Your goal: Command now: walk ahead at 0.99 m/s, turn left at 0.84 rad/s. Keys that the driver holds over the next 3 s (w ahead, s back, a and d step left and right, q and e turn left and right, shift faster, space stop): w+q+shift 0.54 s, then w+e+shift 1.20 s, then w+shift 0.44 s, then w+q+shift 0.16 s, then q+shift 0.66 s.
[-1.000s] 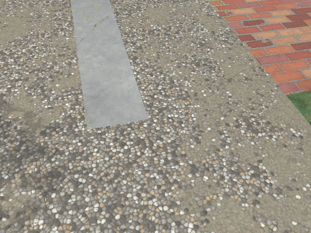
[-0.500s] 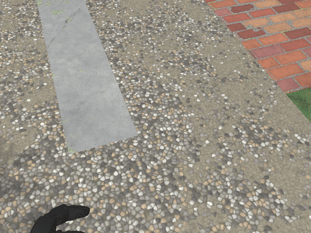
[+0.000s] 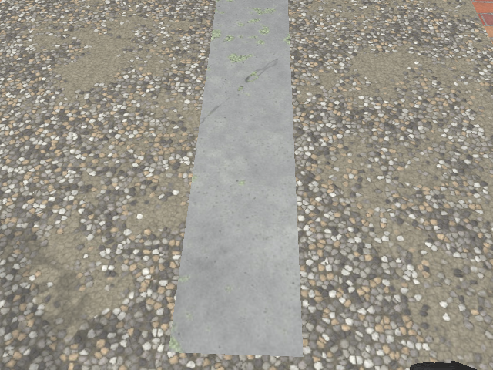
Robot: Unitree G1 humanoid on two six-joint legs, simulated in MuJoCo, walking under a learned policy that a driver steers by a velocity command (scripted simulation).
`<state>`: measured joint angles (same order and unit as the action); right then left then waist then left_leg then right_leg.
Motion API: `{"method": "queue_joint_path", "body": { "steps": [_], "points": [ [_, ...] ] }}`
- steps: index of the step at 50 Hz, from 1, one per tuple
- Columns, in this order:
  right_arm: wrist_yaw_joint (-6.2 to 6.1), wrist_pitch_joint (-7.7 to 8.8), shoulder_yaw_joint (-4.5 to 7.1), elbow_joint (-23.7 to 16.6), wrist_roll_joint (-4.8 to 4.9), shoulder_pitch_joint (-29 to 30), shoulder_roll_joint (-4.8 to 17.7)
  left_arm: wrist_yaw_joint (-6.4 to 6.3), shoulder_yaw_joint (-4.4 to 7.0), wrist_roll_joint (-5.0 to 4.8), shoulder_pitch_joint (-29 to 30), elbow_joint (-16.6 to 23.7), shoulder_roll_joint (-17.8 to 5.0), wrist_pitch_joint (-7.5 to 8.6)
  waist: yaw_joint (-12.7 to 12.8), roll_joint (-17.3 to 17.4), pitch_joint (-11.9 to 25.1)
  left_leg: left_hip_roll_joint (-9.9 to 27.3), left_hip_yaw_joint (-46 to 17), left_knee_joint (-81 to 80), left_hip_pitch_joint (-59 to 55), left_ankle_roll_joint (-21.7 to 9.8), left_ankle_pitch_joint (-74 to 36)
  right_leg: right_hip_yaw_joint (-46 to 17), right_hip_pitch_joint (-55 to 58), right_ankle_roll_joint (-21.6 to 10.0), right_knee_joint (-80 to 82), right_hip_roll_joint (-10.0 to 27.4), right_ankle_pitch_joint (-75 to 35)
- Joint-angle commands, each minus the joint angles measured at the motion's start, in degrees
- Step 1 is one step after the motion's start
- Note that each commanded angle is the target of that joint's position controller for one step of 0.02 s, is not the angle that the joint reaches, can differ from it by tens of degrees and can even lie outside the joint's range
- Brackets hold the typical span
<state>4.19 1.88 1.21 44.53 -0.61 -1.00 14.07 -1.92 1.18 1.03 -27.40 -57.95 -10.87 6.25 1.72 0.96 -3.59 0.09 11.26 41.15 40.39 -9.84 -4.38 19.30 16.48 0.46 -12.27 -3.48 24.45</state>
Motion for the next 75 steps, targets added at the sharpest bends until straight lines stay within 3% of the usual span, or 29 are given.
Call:
{"method": "queue_joint_path", "body": {
  "steps": [1, 2, 3, 4, 5, 6, 10, 19, 21, 23, 24, 25, 26, 28, 31, 37, 42, 44, 45, 46, 48, 51, 59, 62, 65, 67, 68, 69, 75],
  "points": [
    [-0.85, -0.46, 3.27, 3.9, 0.05, -24.9, 9.4, -2.07, 3.56, 0.75, 8.5, 7.0, -16.2, -1.36, -16.9, -8.6, 9.7, -6.5, 0.3, 0.2, -34.2, -3.8, 6.7, -3.3, -14.8, 0.1, -30.4, 17.2, -94.1],
    [-2.0, -0.56, 5.08, 7.2, 0.32, -36.0, 12.1, -1.43, 4.13, 1.15, 12.6, 8.3, -16.8, -2.26, -22.1, -6.0, 12.6, -4.7, -5.5, -4.6, -45.8, -6.9, 11.2, -4.5, -22.7, -1.2, -51.7, 15.7, -79.1],
    [-3.19, -1.09, 6.33, 7.4, 1.91, -31.6, 12.7, 0.47, 3.46, 1.08, 16.9, 9.8, -12.1, -1.89, -18.7, 6.6, 6.8, -1.7, -12.9, -8.0, -49.5, -8.2, 14.4, -6.3, -38.6, -1.8, -73.8, 3.5, -17.9],
    [-2.82, -1.3, 6.45, 5.4, -0.22, -24.8, 17.4, 0.89, 1.3, 1.36, 11.2, 15.6, -4.9, -0.27, -6.5, 12.4, 8.2, 6.9, -35.6, -5.7, -56.7, -15.8, -0.5, -14.4, -58.9, 0.2, -87.7, 0.4, 4.9],
    [-3.29, -1.44, 6.9, 3.6, -1.29, -24.3, 17.8, 1.19, 0.54, 0.34, 12.3, 19.2, -5.9, 1.21, -8.0, 8.4, 16.8, 14.6, -55.8, -21.2, -63.2, -22.6, 25.8, -24.6, -68.0, 0.1, -87.9, 1.2, 3.3],
    [-3.95, -1.16, 6.0, 3.5, -1.5, -23.2, 12.3, 1.49, 0.74, 0.8, 15.1, 18.7, -9.3, 2.23, -6.8, -3.4, 8.3, 15.0, -57.7, -29.8, -54.0, -18.4, 36.0, -25.6, -69.2, -0.7, -79.7, 4.9, -1.4],
    [-4.76, 2.2, 4.26, 3.1, -0.01, -18.3, 9.2, 2.0, 0.0, 3.72, 17.1, 18.9, -8.4, -1.63, 1.3, -9.3, -1.8, 5.6, -40.5, -31.2, -24.9, -12.1, 21.6, -24.3, -55.3, 3.0, -61.6, 10.9, -4.1],
    [-3.39, 3.19, 6.18, 2.3, 0.85, -24.2, 12.9, 2.78, -1.34, 0.39, 33.7, 27.7, -8.1, -1.99, -7.0, 2.0, 1.2, 0.1, -32.9, -25.9, -30.7, -3.4, -10.8, -19.3, -40.7, 1.5, -19.5, 5.2, -29.3],
    [-3.72, 3.22, 6.64, 1.6, 0.46, -22.5, 15.0, 1.82, 0.39, 0.32, 26.0, 25.8, -12.3, -1.58, -3.0, 2.6, 7.1, 0.2, -33.6, -15.5, -34.7, -0.6, -23.8, -20.0, -29.8, 0.4, -17.3, 2.3, -23.2],
    [-3.3, 3.86, 6.61, -0.3, -0.13, -16.0, 15.6, -0.04, 3.27, 0.59, 3.1, 20.7, -18.1, -1.1, 10.4, 2.0, 18.3, -2.9, -31.1, 11.2, -24.7, 1.6, -19.2, -22.7, -4.8, -1.0, -20.5, 6.9, -12.3],
    [-3.69, 4.39, 3.74, -3.0, -0.82, -14.3, 4.7, -0.89, 4.17, 2.43, -7.8, 18.2, -21.1, -0.99, 11.6, -11.7, 23.7, -6.8, -26.5, 31.8, -12.5, 1.0, 28.6, -37.9, 6.9, -0.6, -19.2, 22.0, 5.6],
    [-3.75, 4.03, 2.28, -6.9, 3.17, -24.1, 3.0, -0.02, 5.04, 3.62, 1.4, 19.9, -25.2, -1.15, 1.1, -29.3, 29.0, -8.7, -21.1, 42.7, 1.8, 2.3, 34.1, -75.0, 9.6, -6.7, -2.4, 33.7, 18.1],
    [-4.44, 2.48, 2.52, -3.9, 0.95, -19.8, 8.1, 0.59, 4.36, 3.16, 9.8, 22.1, -17.3, -1.67, 1.5, -13.8, 18.7, -2.7, -19.1, 44.5, 5.7, 2.2, 26.0, -69.0, 0.0, -8.0, -0.5, 29.5, 29.3],
    [-2.67, 1.55, 2.74, -4.3, -1.16, -13.7, 8.5, 1.23, 2.74, 2.81, 11.6, 19.9, -10.9, -1.87, 1.2, -2.5, 8.0, 1.0, -16.8, 38.4, 2.8, 3.4, 19.6, -47.9, -13.9, -7.3, -1.8, 22.7, 7.7],
    [-0.69, 0.9, 0.82, -7.2, -2.33, -10.7, 3.0, 2.17, 1.55, 1.56, 4.9, 12.9, -7.3, 0.03, -1.0, -6.4, 3.8, 1.6, -20.0, 32.8, 1.2, 3.8, 20.5, -37.0, -21.5, -7.5, -0.2, 17.3, -6.6],
    [1.11, 1.95, -1.6, -13.9, -2.27, 4.0, 4.6, 2.92, 2.55, -0.65, 5.1, 11.3, -11.9, 0.78, -2.3, -4.1, -2.4, 2.8, -9.9, 1.7, -9.2, 6.8, 7.2, -25.9, -33.4, -9.4, 10.4, 12.7, -22.3],
    [-1.61, 2.71, 0.41, -10.0, -2.19, -5.8, 9.4, 3.15, 3.93, -0.94, 0.6, 9.1, -18.7, 0.27, -7.6, -4.8, 6.7, -3.0, -8.5, -7.7, -32.1, 5.3, 12.5, -23.1, -24.2, -8.3, -9.2, 13.9, -59.2],
    [-4.09, 3.09, 3.03, -5.8, -4.08, -24.2, 15.8, 3.14, 2.9, -1.07, 1.1, 10.7, -14.5, 0.01, -15.1, 0.9, 18.5, 10.6, -21.7, -10.5, -57.6, 4.2, 28.9, -21.0, -40.9, -6.9, -42.4, 7.5, -34.1],
    [-4.67, 3.19, 3.76, -6.2, -5.43, -25.7, 19.3, 2.88, 1.32, -2.33, -4.3, 13.0, -5.5, -0.29, -9.5, 12.6, 26.0, 26.7, -47.5, -17.7, -66.4, 1.6, 45.1, -22.7, -55.0, -6.6, -62.1, 3.0, 4.1],
    [-4.78, 2.51, 3.8, -6.5, -3.46, -23.2, 16.9, 2.64, 2.12, -2.33, -0.4, 14.0, -10.1, -1.0, -10.1, 9.7, 23.8, 26.6, -56.7, -26.7, -59.6, 0.3, 51.5, -23.7, -60.2, -7.2, -67.6, 3.6, -1.4],
    [-4.38, 3.19, 2.18, -5.4, -2.19, -15.5, 9.1, 3.37, 2.42, -1.13, 6.2, 14.2, -10.2, -2.06, -5.9, 3.6, 7.1, 20.1, -37.1, -27.0, -44.6, 1.3, 34.3, -23.1, -61.6, -6.6, -63.1, 8.4, -9.6],
    [-4.18, 4.63, 1.45, -2.8, -0.87, -15.6, 5.4, 4.63, 2.36, 0.18, 6.1, 13.5, -7.2, -4.94, -1.4, 4.8, 2.3, 16.2, -22.1, -30.6, -35.2, 3.7, 19.8, -23.0, -57.8, -4.8, -60.4, 11.1, -10.3],
    [-4.61, 6.47, 1.9, 1.5, -0.44, -17.7, 7.1, 7.71, 0.63, 0.34, 25.4, 22.0, -6.5, -5.69, -0.4, 0.6, -4.6, 10.3, 3.4, -36.8, -33.1, 7.1, -8.4, -12.7, -54.4, -7.2, -36.3, 8.5, -29.7],
    [-5.57, 5.47, 2.79, 2.1, -0.48, -21.3, 12.1, 7.58, 0.83, 0.12, 24.3, 21.6, -8.6, -5.48, 1.2, 2.3, -0.7, 11.5, 5.5, -26.9, -42.2, 9.0, -46.1, -6.6, -45.2, -10.3, -30.3, 1.4, -27.1],
    [-6.35, 2.25, 4.12, -0.2, -1.74, -16.5, 16.4, 5.53, 3.95, 0.11, -1.8, 14.6, -15.3, -5.27, 14.3, 4.7, 12.7, 14.6, 2.6, 9.5, -37.7, 7.7, -54.5, -11.3, -17.3, -14.7, -28.5, -2.9, -15.5],
    [-4.62, 2.9, 1.28, -3.5, -3.11, -18.6, 4.5, 3.26, 6.59, -0.29, 0.4, 13.4, -23.6, -6.26, 5.3, -15.3, 9.2, -1.3, -1.3, 53.6, -4.3, 10.5, 34.4, -37.0, -1.0, -20.4, -26.9, 9.6, -24.5],
    [-4.49, 4.42, 0.93, -9.9, -1.36, -17.6, 7.3, 3.17, 7.6, 0.37, 1.4, 16.3, -27.0, -6.85, 5.2, -14.5, 21.8, -2.7, -14.1, 58.7, 9.6, 10.9, 32.9, -62.7, 10.6, -30.2, -11.0, 17.1, -7.1],
    [-4.47, 5.78, 0.87, -10.2, -1.79, -12.3, 10.1, 2.5, 7.29, 0.19, 2.6, 17.0, -23.6, -6.81, 5.7, -4.1, 14.9, 1.0, -16.9, 53.1, 13.1, 10.4, 27.7, -66.5, 4.2, -27.3, -2.0, 18.5, 1.6],
    [-4.07, 1.36, -0.51, -11.3, -3.65, -8.5, 7.1, 2.13, 4.66, -0.77, 8.8, 16.2, -16.3, -2.55, -4.3, 4.1, -1.4, 8.2, -14.0, 23.5, -5.3, 14.5, 24.8, -43.3, -37.0, -21.4, 2.4, 6.3, -16.4]
  ]
}}
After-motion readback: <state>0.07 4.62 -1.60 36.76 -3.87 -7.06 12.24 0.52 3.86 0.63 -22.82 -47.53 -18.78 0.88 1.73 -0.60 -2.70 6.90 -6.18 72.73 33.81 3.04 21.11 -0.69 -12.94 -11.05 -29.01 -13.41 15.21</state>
